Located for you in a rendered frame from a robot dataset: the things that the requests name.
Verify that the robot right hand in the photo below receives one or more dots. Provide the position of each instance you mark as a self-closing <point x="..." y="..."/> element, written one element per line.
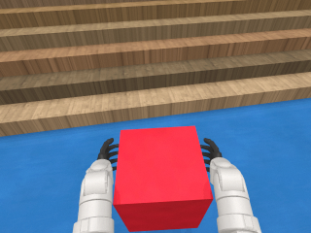
<point x="214" y="152"/>

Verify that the robot right forearm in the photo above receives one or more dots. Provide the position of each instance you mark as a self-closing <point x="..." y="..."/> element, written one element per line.
<point x="232" y="198"/>

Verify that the carton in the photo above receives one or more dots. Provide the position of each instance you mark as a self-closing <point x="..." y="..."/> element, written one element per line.
<point x="161" y="179"/>

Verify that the robot left forearm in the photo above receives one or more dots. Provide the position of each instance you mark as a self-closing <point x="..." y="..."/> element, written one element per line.
<point x="96" y="199"/>

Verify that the robot left hand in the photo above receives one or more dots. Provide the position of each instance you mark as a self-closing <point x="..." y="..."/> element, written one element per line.
<point x="105" y="154"/>

